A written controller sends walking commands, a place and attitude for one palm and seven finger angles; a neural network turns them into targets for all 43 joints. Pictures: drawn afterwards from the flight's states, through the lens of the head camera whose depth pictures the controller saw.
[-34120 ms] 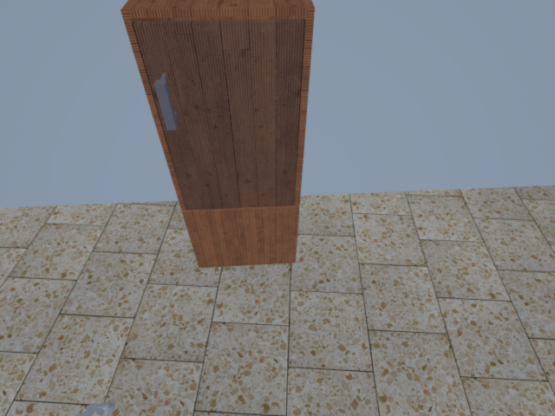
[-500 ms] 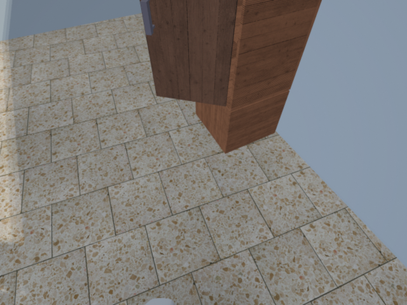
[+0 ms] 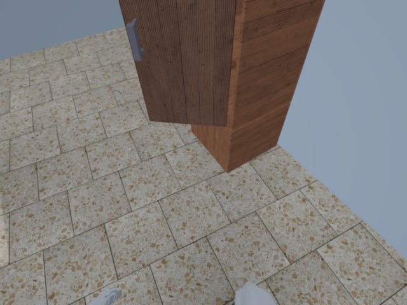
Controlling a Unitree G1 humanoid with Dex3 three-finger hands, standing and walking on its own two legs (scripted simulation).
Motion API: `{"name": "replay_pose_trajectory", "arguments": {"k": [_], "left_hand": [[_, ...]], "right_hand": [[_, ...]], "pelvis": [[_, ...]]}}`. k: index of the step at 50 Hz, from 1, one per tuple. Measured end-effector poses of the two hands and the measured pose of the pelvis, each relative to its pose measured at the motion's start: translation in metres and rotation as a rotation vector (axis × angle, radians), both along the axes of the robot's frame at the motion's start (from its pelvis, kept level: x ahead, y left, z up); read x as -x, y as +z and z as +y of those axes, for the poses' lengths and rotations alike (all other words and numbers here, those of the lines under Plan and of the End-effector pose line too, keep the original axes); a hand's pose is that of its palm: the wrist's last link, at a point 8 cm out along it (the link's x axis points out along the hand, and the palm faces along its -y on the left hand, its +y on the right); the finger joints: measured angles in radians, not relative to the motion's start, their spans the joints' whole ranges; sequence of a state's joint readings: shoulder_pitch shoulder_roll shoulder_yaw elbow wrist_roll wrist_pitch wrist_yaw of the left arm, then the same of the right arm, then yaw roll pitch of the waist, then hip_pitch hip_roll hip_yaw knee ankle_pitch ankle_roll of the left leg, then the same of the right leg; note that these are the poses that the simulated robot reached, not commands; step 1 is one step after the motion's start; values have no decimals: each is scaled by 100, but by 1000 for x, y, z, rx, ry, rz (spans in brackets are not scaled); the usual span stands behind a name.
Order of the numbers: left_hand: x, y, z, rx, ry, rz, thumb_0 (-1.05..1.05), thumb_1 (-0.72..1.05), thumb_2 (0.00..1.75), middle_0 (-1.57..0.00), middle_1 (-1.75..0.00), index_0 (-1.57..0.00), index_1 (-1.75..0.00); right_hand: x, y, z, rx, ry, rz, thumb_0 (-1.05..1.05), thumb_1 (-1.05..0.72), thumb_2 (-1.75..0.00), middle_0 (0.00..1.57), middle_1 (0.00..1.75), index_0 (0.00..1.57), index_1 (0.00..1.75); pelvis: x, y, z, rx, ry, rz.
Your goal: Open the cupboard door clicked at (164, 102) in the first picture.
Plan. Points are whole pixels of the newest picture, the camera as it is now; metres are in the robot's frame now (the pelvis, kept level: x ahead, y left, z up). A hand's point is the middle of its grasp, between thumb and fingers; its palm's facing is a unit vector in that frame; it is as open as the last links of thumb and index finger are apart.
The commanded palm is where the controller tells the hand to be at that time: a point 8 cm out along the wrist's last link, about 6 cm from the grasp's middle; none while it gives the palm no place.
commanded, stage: take the last steps up to it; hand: left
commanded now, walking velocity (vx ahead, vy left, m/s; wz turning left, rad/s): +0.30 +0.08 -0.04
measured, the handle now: (136, 39) +0.91 +0.26 +0.05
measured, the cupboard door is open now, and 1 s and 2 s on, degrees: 50 50 50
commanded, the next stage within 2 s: come to a stop and stand still in 0.62 s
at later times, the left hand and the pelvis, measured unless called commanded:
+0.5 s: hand out of the picture +0.15 +0.18 -0.16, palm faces +0.11 -0.97 -0.20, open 7.3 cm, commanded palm none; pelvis +0.20 +0.01 +0.01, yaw +1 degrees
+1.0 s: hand (123, 192) +0.43 +0.26 -0.17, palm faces -0.02 -0.97 -0.26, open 7.3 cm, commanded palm none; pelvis +0.34 +0.06 +0.00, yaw -3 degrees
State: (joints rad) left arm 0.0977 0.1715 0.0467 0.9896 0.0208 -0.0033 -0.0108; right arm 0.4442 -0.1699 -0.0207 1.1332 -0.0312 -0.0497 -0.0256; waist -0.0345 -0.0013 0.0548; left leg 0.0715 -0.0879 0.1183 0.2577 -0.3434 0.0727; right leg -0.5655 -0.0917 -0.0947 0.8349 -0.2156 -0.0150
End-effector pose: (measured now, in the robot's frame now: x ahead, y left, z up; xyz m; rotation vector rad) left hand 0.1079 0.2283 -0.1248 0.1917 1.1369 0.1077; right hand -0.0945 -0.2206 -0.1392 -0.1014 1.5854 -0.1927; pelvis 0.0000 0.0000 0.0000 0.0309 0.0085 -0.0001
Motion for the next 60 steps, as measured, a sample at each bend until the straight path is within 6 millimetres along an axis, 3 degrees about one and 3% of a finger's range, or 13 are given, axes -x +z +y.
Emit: {"name": "replay_pose_trajectory", "arguments": {"k": [5, 8, 11, 15, 21, 27, 31, 34, 37, 42, 47, 53, 60], "left_hand": [[-76, -6, -21, -8, -50, -72, 0, 91, 90, -20, -30, -19, -30], [-88, -5, -28, -2, -20, -83, 0, 91, 89, -20, -30, -19, -30], [-76, -2, -30, -2, 24, -5, 0, 91, 89, -20, -30, -20, -30], [-62, 7, -13, -46, 94, 84, -2, 96, 89, -20, -30, -20, -30], [-40, 8, -3, -18, 148, 242, -1, 94, 89, -20, -30, -20, -30], [-37, -7, 5, 50, 213, 375, 0, 92, 89, -20, -30, -19, -30], [-56, -27, 23, 87, 219, 447, 0, 91, 89, -20, -30, -20, -30], [-95, -29, 39, 78, 185, 422, 0, 91, 89, -20, -30, -19, -30], [-152, -24, 54, 61, 139, 335, 1, 91, 89, -20, -30, -19, -30], [-244, -13, 74, 6, 78, 176, 1, 93, 89, -20, -30, -19, -30], [-302, -8, 79, -33, 33, 86, 1, 93, 89, -20, -30, -19, -30], [-328, -11, 68, -61, -20, 78, 0, 92, 89, -20, -30, -19, -30], [-316, -18, 61, -5, 0, 95, 0, 91, 89, -20, -30, -20, -30]], "right_hand": [[-3, -11, 7, -54, -56, 128, 0, -91, -90, 19, 30, 20, 30], [-36, -13, 2, -69, -56, 130, 0, -91, -90, 20, 30, 20, 30], [-95, -11, -8, -59, -31, 44, 1, -91, -90, 20, 30, 20, 30], [-187, -5, -15, -48, 17, -117, 0, -91, -90, 19, 30, 20, 30], [-307, 4, -17, -13, 87, -281, 1, -94, -90, 19, 30, 20, 30], [-414, 9, 10, 6, 178, -378, 1, -93, -90, 19, 30, 20, 30], [-469, 6, 38, 35, 211, -451, 0, -92, -90, 19, 30, 20, 30], [-480, 9, 54, 39, 193, -457, 0, -92, -90, 19, 30, 20, 30], [-473, 11, 67, 34, 148, -425, 0, -92, -90, 19, 30, 20, 30], [-455, 12, 61, 69, 84, -338, -2, -96, -90, 20, 30, 20, 30], [-435, 0, 58, 51, 33, -220, -1, -94, -90, 20, 30, 20, 30], [-428, -16, 48, 31, -44, -161, 0, -92, -90, 20, 30, 20, 30], [-435, -4, 53, 51, -16, -155, 0, -91, -90, 19, 30, 20, 30]], "pelvis": [[-50, -16, -13, 0, -8, -1], [-72, -14, -20, 9, 3, -19], [-94, -2, -22, 9, 4, -22], [-122, 10, -22, 8, 8, -8], [-170, 15, -6, 9, 9, 3], [-224, 6, 24, 21, 15, 10], [-260, -9, 49, 23, 13, 9], [-277, -6, 60, 20, -11, 1], [-294, 2, 67, 22, -27, -2], [-316, 8, 73, 20, -35, -3], [-336, 3, 66, 18, -39, -12], [-345, -7, 56, 24, -42, -3], [-335, -1, 67, 30, -31, 4]]}}
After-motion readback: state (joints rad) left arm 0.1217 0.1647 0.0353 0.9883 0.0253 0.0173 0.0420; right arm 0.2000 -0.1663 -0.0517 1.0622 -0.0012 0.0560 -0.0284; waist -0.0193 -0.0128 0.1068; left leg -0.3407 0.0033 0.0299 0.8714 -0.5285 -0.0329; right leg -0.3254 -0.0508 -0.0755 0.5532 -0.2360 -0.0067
